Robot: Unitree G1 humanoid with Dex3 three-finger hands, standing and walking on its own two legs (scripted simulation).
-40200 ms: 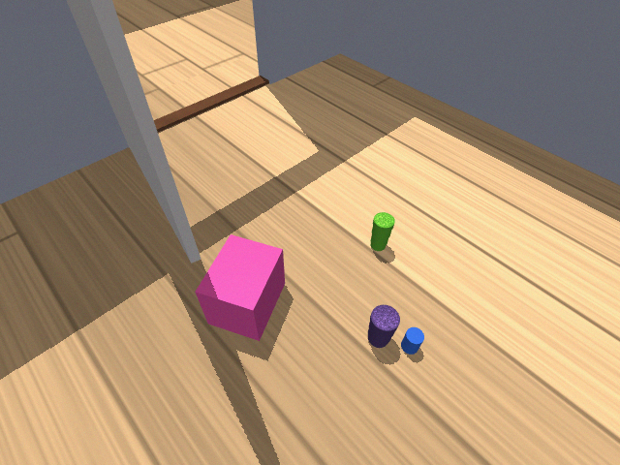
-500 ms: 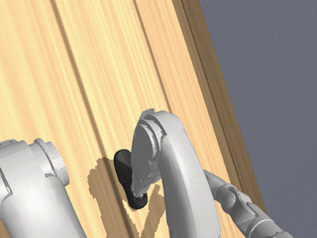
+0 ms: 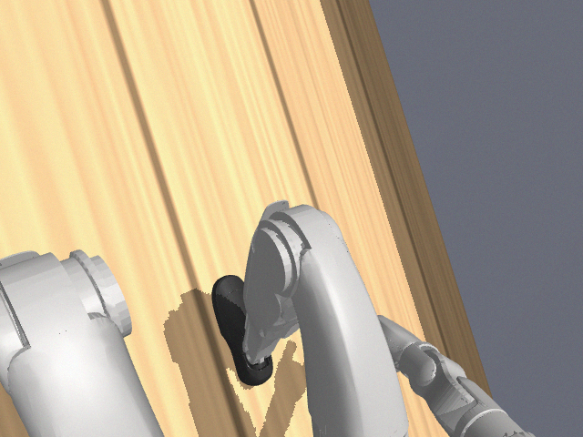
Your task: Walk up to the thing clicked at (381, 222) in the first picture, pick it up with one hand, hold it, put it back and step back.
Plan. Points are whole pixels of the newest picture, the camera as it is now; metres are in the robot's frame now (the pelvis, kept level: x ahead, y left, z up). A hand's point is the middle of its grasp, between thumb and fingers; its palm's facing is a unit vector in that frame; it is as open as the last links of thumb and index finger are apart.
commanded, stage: withdraw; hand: left
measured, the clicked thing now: out of the picture +0.44 +0.31 -0.21
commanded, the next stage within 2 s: rise in 0.10 s
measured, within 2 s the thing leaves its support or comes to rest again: neither
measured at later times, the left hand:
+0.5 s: hand out of the picture +0.39 +0.43 -0.06, palm faces +0.46 -0.83 -0.31, open 17.3 cm
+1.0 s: hand out of the picture +0.26 +0.34 +0.13, palm faces +0.36 -0.80 -0.47, open 17.4 cm
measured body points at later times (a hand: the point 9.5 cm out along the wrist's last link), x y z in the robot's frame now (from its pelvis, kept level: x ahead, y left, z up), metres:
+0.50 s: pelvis +0.00 -0.01 +0.03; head +0.19 +0.15 +0.41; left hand +0.36 +0.48 -0.04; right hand +0.17 -0.25 -0.04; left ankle +0.08 +0.12 -0.26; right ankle +0.15 -0.14 -0.25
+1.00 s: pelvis +0.03 -0.03 +0.22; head +0.19 +0.05 +0.63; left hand +0.24 +0.38 +0.16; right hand +0.27 -0.22 +0.10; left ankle +0.08 +0.12 -0.26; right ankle +0.15 -0.14 -0.26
